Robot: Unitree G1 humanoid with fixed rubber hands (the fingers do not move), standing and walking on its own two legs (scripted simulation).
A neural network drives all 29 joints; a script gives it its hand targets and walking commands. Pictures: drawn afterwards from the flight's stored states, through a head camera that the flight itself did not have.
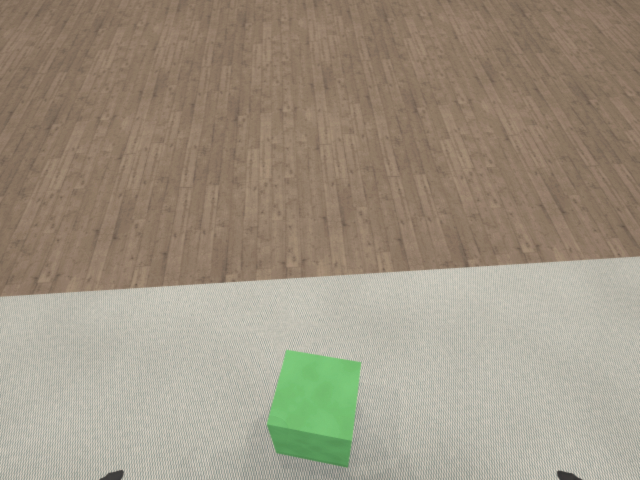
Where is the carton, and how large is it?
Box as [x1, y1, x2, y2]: [267, 350, 360, 467]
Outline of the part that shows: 286,350 267,421 267,426 276,452 347,467 352,436 360,362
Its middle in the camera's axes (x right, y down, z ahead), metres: -0.01 +0.49 +1.09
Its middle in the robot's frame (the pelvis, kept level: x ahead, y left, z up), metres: +0.45 +0.04 -0.66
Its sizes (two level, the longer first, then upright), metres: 0.210 0.200 0.250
